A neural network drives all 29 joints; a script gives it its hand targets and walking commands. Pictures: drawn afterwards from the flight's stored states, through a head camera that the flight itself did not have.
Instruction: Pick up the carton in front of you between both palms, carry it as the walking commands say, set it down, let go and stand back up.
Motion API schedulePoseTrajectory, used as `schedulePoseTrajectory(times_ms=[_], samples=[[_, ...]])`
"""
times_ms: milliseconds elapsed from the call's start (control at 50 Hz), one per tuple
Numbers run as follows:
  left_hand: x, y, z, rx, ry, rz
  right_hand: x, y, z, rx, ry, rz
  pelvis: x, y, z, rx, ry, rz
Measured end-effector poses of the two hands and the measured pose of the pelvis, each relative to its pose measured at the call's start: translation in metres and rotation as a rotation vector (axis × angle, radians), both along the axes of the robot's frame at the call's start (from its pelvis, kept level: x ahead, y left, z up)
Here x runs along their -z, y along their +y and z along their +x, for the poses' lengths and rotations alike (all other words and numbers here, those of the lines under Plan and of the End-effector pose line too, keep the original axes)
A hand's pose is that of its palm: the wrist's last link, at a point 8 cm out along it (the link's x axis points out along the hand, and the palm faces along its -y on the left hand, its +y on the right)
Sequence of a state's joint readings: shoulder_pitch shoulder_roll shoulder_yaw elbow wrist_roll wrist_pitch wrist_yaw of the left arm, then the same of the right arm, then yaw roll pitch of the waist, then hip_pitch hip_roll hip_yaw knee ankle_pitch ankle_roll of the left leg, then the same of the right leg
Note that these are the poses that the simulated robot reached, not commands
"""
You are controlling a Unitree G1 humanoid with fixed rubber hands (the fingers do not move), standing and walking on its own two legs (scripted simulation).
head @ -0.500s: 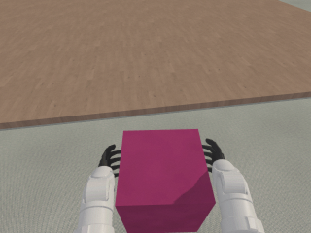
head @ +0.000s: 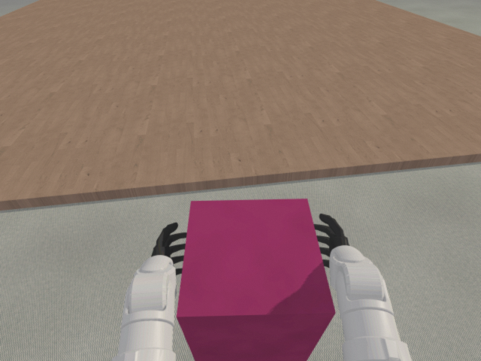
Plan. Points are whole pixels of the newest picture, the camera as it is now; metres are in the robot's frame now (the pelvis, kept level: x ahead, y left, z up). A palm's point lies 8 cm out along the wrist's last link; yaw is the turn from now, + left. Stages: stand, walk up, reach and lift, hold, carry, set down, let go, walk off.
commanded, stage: hold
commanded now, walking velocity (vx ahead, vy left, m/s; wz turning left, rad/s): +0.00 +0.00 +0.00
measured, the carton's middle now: (250, 284) +0.28 +0.00 -0.02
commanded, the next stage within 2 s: carry in 0.30 s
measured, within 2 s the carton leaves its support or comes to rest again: neither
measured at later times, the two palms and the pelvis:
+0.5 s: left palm (169, 245) +0.31 +0.14 +0.07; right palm (342, 239) +0.31 -0.16 +0.07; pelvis +0.02 -0.01 -0.01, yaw -1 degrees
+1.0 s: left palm (198, 169) +0.50 +0.10 +0.08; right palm (335, 163) +0.50 -0.20 +0.09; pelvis +0.25 -0.05 -0.02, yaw +2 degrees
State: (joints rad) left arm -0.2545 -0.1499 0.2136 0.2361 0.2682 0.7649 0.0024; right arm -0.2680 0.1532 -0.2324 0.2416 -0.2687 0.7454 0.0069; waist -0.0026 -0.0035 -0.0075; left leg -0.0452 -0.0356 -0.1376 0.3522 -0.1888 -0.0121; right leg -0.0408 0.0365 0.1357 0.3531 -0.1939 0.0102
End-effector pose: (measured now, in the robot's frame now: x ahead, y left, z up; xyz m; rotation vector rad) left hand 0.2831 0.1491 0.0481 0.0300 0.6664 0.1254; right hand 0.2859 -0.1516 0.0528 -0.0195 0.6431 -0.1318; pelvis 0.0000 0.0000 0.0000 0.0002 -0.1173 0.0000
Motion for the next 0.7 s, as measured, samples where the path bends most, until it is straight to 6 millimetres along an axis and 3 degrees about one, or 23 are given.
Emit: schedulePoseTrajectory(times_ms=[280, 420, 560, 700], samples=[[0.001, 0.001, -0.002, -0.006, 0.002, -0.01, 0.001, 0.001, -0.002, 0.008, 0.002, 0.01, 0.002, 0.001, -0.009, 0.002, -0.006, -0.001], [-0.006, -0.002, 0.01, -0.009, -0.031, -0.005, -0.005, -0.002, 0.009, 0.012, -0.031, 0.016, 0.007, -0.001, 0.001, 0.02, 0.094, 0.004], [-0.025, -0.018, 0.04, -0.032, -0.065, -0.025, -0.019, -0.017, 0.039, 0.027, -0.065, 0.046, 0.012, -0.015, 0.036, -0.015, 0.156, -0.004], [-0.033, -0.004, 0.079, -0.075, -0.057, -0.057, -0.031, -0.003, 0.085, 0.032, -0.055, 0.083, 0.014, -0.009, 0.091, 0.006, 0.195, 0.034]])
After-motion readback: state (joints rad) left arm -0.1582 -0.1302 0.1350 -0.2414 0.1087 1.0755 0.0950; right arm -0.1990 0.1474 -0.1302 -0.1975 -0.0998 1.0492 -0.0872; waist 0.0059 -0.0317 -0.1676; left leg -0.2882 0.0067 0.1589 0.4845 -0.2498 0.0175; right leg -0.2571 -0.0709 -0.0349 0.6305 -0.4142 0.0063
